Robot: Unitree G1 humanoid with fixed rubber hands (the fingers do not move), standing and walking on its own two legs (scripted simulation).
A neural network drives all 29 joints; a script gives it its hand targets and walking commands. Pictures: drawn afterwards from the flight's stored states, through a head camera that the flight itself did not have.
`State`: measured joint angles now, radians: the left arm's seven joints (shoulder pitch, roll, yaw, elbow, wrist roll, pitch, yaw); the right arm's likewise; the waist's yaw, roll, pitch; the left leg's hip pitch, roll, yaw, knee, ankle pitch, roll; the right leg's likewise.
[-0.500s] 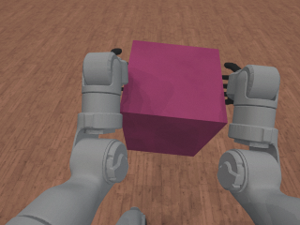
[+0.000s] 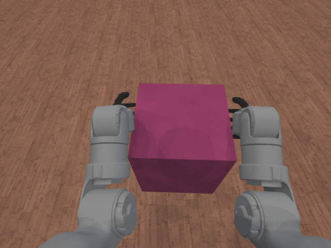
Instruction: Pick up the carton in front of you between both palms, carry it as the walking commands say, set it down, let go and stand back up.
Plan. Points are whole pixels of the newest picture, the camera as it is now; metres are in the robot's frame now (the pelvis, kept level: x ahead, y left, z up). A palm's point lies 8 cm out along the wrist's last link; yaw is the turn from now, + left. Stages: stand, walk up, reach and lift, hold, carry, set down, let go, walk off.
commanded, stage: carry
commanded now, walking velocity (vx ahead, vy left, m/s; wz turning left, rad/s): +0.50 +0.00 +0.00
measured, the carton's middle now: (179, 143) +0.38 +0.00 +0.02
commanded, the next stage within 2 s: none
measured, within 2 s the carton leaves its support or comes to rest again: neither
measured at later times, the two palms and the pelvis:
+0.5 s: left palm (128, 72) +0.59 +0.16 +0.10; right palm (221, 76) +0.57 -0.12 +0.09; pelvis +0.30 +0.02 +0.02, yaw -1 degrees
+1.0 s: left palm (147, 25) +0.88 +0.13 +0.11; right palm (219, 27) +0.88 -0.16 +0.09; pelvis +0.59 -0.02 +0.02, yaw +2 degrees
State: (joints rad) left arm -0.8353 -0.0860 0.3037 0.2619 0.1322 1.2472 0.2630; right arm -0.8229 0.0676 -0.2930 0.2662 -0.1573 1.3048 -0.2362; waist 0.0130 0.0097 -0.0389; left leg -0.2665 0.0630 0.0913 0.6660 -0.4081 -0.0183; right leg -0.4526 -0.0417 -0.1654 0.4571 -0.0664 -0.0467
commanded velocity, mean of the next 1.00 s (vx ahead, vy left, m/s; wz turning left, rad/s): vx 0.50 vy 0.00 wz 0.00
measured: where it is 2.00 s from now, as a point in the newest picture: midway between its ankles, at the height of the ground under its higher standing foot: (177, 117)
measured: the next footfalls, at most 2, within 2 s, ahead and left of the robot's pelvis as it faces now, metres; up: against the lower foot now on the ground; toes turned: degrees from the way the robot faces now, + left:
left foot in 0.30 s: +0.31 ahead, +0.13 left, +0.00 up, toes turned +9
right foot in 0.68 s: +0.59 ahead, -0.12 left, +0.00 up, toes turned -11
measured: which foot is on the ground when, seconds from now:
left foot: up 0.00-0.28, down 0.30-0.72, up 0.74-1.00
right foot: down 0.00-0.30, up 0.32-0.66, down 0.68-1.00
